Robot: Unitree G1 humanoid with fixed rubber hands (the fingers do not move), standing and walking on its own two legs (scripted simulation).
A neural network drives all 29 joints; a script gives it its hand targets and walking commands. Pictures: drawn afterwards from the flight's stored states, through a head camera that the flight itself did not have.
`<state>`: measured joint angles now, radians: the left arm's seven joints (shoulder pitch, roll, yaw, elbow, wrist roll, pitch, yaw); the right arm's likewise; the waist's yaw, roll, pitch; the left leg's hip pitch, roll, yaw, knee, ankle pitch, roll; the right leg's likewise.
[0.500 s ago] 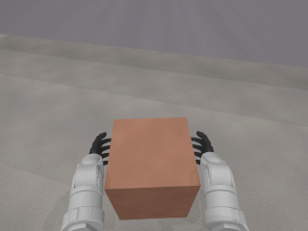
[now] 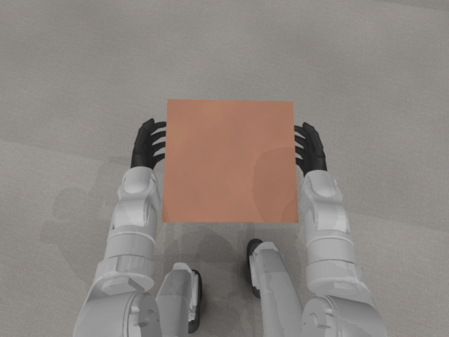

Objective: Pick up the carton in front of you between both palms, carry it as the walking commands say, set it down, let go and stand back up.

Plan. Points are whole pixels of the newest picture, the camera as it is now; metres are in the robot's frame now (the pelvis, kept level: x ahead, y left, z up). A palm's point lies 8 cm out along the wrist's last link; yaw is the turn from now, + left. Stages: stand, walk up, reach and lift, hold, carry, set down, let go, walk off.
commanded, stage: set down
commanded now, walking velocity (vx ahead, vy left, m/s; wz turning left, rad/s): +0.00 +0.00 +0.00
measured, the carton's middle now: (227, 171) +0.40 -0.04 -0.15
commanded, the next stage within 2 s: none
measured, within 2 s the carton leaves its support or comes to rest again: neither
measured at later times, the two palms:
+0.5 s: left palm (175, 157) +0.46 +0.08 -0.21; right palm (305, 164) +0.41 -0.22 -0.22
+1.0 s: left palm (195, 158) +0.50 +0.05 -0.36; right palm (299, 169) +0.44 -0.25 -0.37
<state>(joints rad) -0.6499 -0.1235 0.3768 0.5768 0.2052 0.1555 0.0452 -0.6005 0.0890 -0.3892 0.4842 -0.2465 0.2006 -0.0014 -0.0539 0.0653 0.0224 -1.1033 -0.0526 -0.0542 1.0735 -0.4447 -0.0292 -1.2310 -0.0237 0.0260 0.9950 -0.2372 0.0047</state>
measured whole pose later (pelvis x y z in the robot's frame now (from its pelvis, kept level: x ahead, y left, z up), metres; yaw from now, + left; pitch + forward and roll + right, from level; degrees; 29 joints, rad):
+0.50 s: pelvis -0.02 +0.01 -0.12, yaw +2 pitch +44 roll +4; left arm -0.91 -0.10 0.42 0.67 0.18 0.23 0.12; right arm -0.87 -0.01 -0.49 0.59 -0.27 0.29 0.05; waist -0.10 0.09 -0.17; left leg -1.75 -0.09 -0.01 1.56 -0.59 -0.02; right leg -1.90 -0.03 0.08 1.47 -0.35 0.03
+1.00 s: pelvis -0.05 +0.01 -0.23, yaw +4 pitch +47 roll +5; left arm -1.28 0.05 0.37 0.83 0.13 0.25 0.15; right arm -1.17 -0.12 -0.50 0.67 -0.23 0.32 0.01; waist -0.13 0.11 0.03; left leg -2.11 -0.12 -0.02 1.92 -0.63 -0.05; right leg -2.27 -0.03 0.08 1.80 -0.36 0.02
